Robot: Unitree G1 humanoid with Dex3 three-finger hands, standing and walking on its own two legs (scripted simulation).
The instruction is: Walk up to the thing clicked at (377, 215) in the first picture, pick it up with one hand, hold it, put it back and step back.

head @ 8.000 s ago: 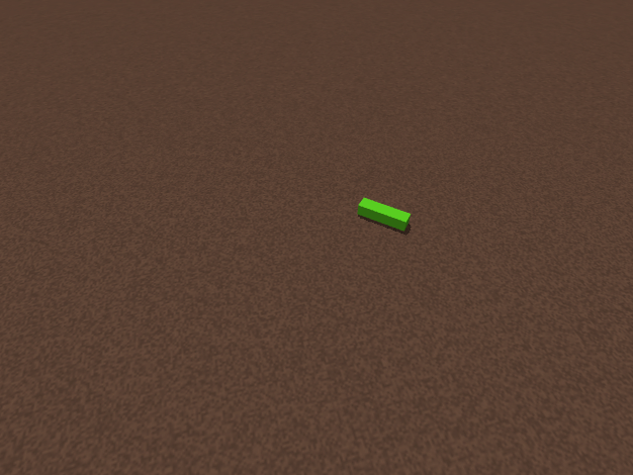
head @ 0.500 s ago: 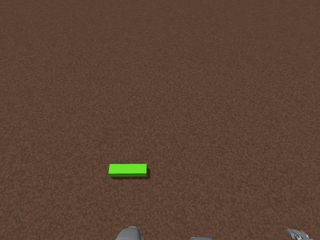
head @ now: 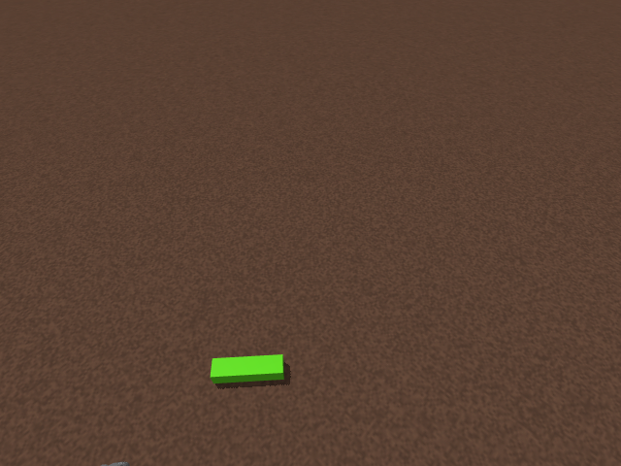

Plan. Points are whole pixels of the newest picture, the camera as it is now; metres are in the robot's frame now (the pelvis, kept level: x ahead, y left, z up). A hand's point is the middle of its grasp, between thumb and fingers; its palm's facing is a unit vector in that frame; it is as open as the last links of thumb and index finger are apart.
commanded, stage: walk up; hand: left
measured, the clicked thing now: (248, 368) +0.55 +0.22 -0.74
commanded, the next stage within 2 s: stand in 0.06 s
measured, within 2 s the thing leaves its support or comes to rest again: neither
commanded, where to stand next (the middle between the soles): +0.18 -0.02 m, yaw +1 degrees
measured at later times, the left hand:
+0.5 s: hand out of the picture +0.09 +0.26 -0.15, palm faces -0.01 -0.94 -0.34, open 7.4 cm
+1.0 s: hand out of the picture +0.06 +0.26 -0.15, palm faces -0.03 -0.94 -0.33, open 7.4 cm
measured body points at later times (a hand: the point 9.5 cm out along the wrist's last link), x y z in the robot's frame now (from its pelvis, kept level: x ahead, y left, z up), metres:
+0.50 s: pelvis +0.00 +0.01 +0.01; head +0.00 +0.01 +0.46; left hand +0.09 +0.31 -0.12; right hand +0.10 -0.29 -0.12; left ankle +0.02 +0.13 -0.74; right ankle +0.01 -0.13 -0.74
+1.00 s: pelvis +0.00 +0.01 +0.01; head +0.01 +0.02 +0.46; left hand +0.07 +0.31 -0.13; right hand +0.07 -0.29 -0.12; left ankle +0.02 +0.13 -0.74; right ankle +0.01 -0.13 -0.74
